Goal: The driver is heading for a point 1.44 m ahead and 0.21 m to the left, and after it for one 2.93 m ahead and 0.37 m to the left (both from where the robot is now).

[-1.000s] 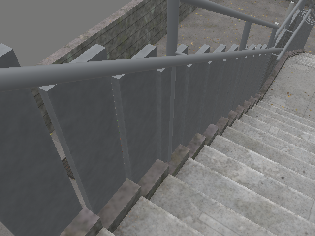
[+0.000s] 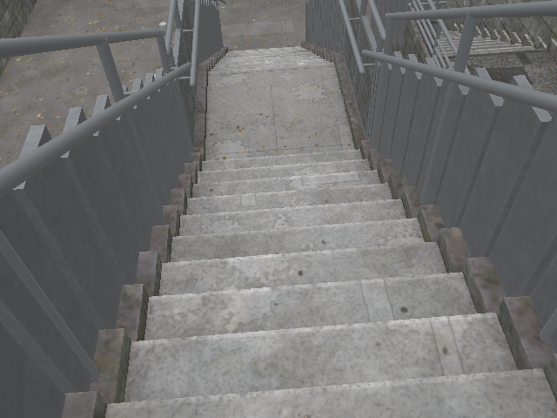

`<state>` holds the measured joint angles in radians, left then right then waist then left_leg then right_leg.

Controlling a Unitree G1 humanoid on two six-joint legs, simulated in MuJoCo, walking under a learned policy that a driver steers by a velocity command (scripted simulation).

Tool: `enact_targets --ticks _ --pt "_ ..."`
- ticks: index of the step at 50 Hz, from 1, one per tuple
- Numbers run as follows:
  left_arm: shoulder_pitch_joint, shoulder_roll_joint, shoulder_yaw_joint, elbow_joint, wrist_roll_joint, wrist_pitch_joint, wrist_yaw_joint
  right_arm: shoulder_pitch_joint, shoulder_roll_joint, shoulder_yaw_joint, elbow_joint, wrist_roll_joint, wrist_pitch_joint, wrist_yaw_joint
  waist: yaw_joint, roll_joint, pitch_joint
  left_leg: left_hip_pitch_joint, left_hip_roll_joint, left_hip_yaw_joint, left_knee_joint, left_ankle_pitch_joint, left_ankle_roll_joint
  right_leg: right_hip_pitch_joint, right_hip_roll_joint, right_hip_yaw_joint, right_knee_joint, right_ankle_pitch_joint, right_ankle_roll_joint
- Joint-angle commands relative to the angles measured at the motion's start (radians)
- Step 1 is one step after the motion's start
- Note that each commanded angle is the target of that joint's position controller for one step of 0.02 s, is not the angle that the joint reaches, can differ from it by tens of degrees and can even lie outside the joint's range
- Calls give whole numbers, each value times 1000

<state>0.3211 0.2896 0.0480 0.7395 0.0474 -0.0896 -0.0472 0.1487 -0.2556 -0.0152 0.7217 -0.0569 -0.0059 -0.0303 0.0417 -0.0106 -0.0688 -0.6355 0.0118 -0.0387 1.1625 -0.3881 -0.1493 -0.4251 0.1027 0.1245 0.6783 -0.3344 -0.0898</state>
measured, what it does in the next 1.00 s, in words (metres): steps on the spot: left foot, then right foot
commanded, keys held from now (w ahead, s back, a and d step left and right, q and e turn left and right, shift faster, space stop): e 0.06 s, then no key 0.74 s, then w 0.20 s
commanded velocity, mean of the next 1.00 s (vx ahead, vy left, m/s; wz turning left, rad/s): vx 0.04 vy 0.00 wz -0.17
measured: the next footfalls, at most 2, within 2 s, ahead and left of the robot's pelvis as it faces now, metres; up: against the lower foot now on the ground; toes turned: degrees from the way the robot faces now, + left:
left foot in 0.22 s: +0.01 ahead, +0.15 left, +0.00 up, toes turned -7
right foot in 0.50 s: -0.01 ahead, -0.06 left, +0.00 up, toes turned -8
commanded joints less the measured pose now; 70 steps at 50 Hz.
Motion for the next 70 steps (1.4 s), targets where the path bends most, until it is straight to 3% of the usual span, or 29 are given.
enact_targets --ticks 1,3,10,12,13,14,15,18,22,26,28,30,33,35,38,41,45,50,52,54,55,57,60,61,62,65,67,68,70 --pt "97 169 37 -31 1 7 -2 -37 -47 8 -76 -3 -11 4 29 -109 -56 -139 -3 0 -123 -37 0 272 -294 448 -151 607 -250" --pt "44 172 29 -51 19 12 -5 6 -70 5 -69 -14 -17 17 1 -119 -73 13 -35 43 -101 21 28 146 -240 386 -114 661 -232" --pt "-83 140 1 -47 -36 37 -2 112 -27 16 -32 19 -3 38 -57 -81 -85 376 -52 68 -547 145 71 25 -253 473 -196 500 -228" --pt "5 75 -19 -19 -20 46 13 189 -107 -17 -20 8 -19 35 -43 -6 -114 638 36 -52 -651 517 256 -121 -153 361 -102 253 -104" --pt "54 -6 -34 -32 -24 51 22 219 -178 -35 -17 -1 -26 45 -22 210 -121 793 251 -296 -749 864 503 -356 13 120 112 -142 43" --pt "-6 78 -1 -52 -5 42 44 253 -177 -50 -31 -44 -25 67 -87 135 -75 774 389 -465 -805 841 622 -490 44 95 258 -359 108" --pt "-68 88 7 -44 7 40 68 246 -156 -54 -23 -55 -25 70 -103 55 -21 703 422 -464 -836 771 611 -543 -16 84 411 -315 146" --pt "92 42 9 86 27 46 39 -6 23 4 -32 39 -37 142 63 72 -5 340 164 -153 -761 782 382 -296 -70 49 614 -55 215" --pt "88 -36 -7 136 -7 63 -53 33 -40 -1 3 56 -60 150 33 70 33 109 43 -2 -786 348 274 35 -134 -155 237 0 247" --pt "32 29 0 133 -39 49 -46 71 -52 9 58 113 -52 213 32 68 -14 343 128 -204 -756 175 212 187 -174 -74 -143 184 224" --pt "-92 95 20 133 -30 50 -28 143 -91 -21 56 57 -51 184 -87 -28 91 394 31 -39 -804 -50 217 13 -118 -105 -187 -61 100" --pt "-73 19 8 167 -60 50 -24 53 -37 -17 43 31 -52 168 -54 -42 127 405 14 9 -772 -42 228 9 -143 -64 -275 -26 67" --pt "-30 -16 8 194 -53 57 -31 95 -12 -20 80 50 -50 162 -35 -11 104 457 -4 29 -780 164 247 74 -130 -89 -290 41 64" --pt "-99 -39 -5 181 -56 105 59 94 12 -3 100 55 -1 41 -60 -61 -9 491 101 -25 -749 369 209 250 -189 -5 -267 361 72" --pt "-67 -41 -6 220 -64 129 86 84 -8 -5 140 63 14 12 -39 1 49 463 98 -34 -798 326 201 290 -195 -9 -288 339 64" --pt "-42 -40 -5 269 -56 141 86 93 7 -1 185 59 19 17 -36 15 100 435 86 -36 -846 176 202 296 -186 -21 -322 196 64" --pt "-51 -5 17 274 -42 144 77 114 -80 -37 214 57 34 17 -40 101 183 332 79 -104 -889 -371 273 198 -76 -124 -194 -197 26" --pt "-15 -49 13 298 -19 90 64 148 -113 -64 229 55 30 8 -30 93 224 292 148 -225 -871 -406 335 199 -61 -186 -127 -91 6" --pt "87 2 30 332 -9 74 65 79 -70 -65 204 55 14 8 13 13 241 98 35 -91 -669 -361 301 353 -125 -21 -223 -253 -34" --pt "288 95 54 378 -25 62 67 -29 -48 -67 155 17 -4 7 114 -179 266 -208 -61 46 -264 -266 256 505 -395 467 -445 -442 -171" --pt "425 -36 10 384 72 2 25 25 71 -40 157 -59 -73 36 134 -221 278 -316 -55 -171 -49 -222 289 475 -461 629 -497 -506 -304" --pt "215 -80 -12 336 45 -30 5 104 10 -55 186 -37 -115 39 21 7 205 -304 8 -157 43 -40 312 401 -427 424 -437 -307 -283" --pt "180 -166 -49 335 57 -26 57 111 46 -24 174 -59 -86 60 -29 0 117 -129 44 -40 1 224 279 243 -272 101 -297 104 -167" --pt "130 94 20 318 -26 -13 58 81 -111 -81 182 11 -45 57 -56 -80 185 -91 19 5 -139 331 208 222 -254 65 -286 373 -123" --pt "168 59 16 340 -33 -18 61 34 -123 -84 166 23 -35 55 -27 -85 187 -125 50 -59 -203 448 183 269 -269 72 -214 383 -99" --pt "173 -44 -10 336 -51 -14 81 -54 3 -47 149 25 -34 87 -7 -65 166 213 9 45 -520 873 177 0 -181 -41 -148 26 -45" --pt "172 -8 3 333 -45 -12 88 -91 38 -34 143 42 -22 99 17 -87 185 381 -15 75 -535 890 165 -123 -185 -40 -121 -19 -48" --pt "285 -76 -50 375 121 -30 43 34 113 20 158 -64 -44 108 -21 -78 195 383 95 -29 -521 822 197 -154 -231 -16 -79 -81 -87" --pt "289 -63 -43 375 73 -36 24 12 -5 -8 141 -82 -54 103 -15 -39 210 262 88 20 -619 568 210 70 -281 66 27 25 -114"
Velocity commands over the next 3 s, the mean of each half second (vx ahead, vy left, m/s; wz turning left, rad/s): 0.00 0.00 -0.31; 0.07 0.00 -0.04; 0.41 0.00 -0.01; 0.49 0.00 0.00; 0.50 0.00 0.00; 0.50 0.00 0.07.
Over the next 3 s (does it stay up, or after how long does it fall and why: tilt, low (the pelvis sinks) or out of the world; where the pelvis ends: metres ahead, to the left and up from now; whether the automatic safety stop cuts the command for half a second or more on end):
stays up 1.03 0.03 -0.58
